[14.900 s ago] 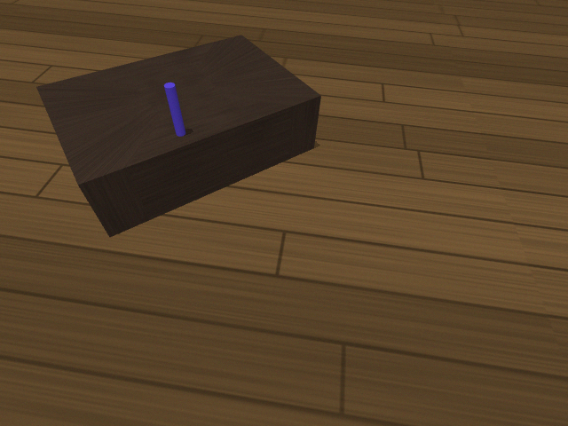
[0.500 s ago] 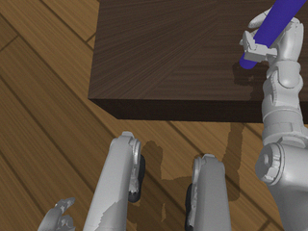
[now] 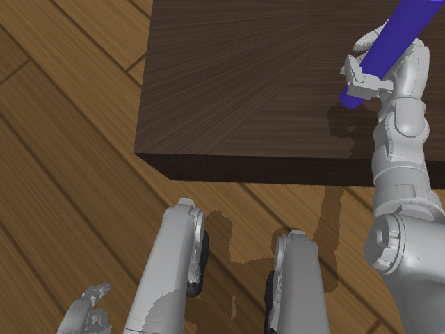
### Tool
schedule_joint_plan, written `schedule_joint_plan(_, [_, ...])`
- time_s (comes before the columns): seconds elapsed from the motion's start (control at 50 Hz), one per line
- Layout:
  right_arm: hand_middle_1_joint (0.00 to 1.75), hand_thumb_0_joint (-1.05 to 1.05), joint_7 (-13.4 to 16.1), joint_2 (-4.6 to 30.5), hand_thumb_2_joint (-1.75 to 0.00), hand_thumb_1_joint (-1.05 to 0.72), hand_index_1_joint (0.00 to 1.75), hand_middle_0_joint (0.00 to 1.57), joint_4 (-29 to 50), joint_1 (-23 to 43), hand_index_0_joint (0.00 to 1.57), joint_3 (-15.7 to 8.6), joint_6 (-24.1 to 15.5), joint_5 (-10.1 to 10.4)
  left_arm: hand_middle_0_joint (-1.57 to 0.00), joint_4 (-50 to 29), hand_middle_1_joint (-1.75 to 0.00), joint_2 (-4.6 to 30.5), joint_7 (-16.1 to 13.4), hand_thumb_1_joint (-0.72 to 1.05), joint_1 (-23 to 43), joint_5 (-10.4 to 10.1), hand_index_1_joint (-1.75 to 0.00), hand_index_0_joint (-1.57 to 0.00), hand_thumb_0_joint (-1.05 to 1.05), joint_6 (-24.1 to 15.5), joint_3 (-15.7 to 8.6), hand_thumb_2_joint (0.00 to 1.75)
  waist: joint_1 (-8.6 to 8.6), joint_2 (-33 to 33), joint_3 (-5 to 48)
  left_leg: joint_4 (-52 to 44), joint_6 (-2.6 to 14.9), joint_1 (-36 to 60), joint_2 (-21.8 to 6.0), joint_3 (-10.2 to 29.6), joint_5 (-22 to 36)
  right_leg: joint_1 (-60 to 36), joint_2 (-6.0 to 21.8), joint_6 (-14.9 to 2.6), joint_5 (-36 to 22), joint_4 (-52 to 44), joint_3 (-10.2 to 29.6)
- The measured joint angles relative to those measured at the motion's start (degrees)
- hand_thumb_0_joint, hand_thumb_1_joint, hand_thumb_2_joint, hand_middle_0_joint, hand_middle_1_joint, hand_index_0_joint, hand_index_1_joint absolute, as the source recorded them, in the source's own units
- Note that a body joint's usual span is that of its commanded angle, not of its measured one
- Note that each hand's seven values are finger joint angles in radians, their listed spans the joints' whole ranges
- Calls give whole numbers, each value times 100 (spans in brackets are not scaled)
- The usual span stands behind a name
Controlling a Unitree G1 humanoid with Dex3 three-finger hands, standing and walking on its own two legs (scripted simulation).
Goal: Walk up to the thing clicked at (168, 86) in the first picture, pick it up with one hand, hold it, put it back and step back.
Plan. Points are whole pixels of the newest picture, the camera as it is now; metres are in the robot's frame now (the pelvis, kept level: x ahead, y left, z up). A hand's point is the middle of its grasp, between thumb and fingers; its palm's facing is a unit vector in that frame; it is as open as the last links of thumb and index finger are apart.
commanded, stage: lift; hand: right
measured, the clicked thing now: (380, 57) +0.55 -0.15 +0.03
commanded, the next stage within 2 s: hold in 1.96 s
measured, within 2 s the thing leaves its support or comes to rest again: neither
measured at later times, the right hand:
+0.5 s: hand (378, 64) +0.51 -0.13 +0.07, palm faces +0.01 +1.00 -0.02, open 5.2 cm
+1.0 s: hand out of the picture +0.45 -0.14 +0.18, palm faces +0.04 +1.00 -0.02, open 5.2 cm
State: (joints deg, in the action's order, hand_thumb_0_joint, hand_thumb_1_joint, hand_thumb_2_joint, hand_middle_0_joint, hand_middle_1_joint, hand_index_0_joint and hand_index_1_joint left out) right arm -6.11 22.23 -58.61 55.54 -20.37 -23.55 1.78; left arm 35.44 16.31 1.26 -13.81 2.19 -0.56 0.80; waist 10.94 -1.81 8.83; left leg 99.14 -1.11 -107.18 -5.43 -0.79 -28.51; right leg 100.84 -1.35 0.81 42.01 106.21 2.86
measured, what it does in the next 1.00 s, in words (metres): rises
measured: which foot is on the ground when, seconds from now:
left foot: down 0.00-1.00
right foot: down 0.00-1.00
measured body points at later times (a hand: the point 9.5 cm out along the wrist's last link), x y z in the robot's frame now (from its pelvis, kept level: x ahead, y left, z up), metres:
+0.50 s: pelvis +0.01 +0.00 +0.05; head +0.19 +0.00 +0.47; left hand +0.08 +0.27 -0.07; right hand +0.50 -0.18 +0.08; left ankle +0.11 +0.14 -0.47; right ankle +0.04 -0.12 -0.47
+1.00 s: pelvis +0.04 +0.01 +0.15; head +0.15 +0.00 +0.59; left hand +0.15 +0.27 +0.04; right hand +0.44 -0.19 +0.19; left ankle +0.11 +0.14 -0.47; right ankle +0.04 -0.12 -0.47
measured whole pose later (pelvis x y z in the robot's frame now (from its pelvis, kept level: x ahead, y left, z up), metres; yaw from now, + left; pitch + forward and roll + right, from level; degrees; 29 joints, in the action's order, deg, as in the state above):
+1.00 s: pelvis +0.04 +0.01 +0.15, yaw +1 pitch +21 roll +1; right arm -2.1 12.3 -33.3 22.2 -9.8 -20.2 7.0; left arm 38.5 13.4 -1.4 -13.0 0.2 -3.6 -1.4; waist 3.9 -0.1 7.9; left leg 68.3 -0.6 -64.7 -3.2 -2.7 -24.4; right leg 58.7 1.2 1.3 35.3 73.1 2.6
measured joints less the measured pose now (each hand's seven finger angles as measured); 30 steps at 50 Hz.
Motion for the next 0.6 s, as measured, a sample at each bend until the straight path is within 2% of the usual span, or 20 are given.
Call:
schedule_joint_plan(0.24, [120, 1, 136, -169, -117, -16, 119, 101, 416, -361, 103, 56, 34, 53, -21, 48, -29, -69, -42, 89, 4, -11, -29, -21, 0, 13, -32, 90, -99, 1, -14, -192, 29, 240, 29, -14, 43, -254, 32, 29, -59, -222, -2])
schedule_joint_plan(0.6, [119, 1, 311, -654, -118, -15, 118, 102, 1369, -1631, 103, 482, 243, 275, -21, 183, -29, -205, -172, 89, 26, -127, -29, -20, 0, -106, -149, 90, -372, 70, 111, -1328, 37, 1831, 130, -113, 122, -1817, 154, 29, -222, -1418, 5])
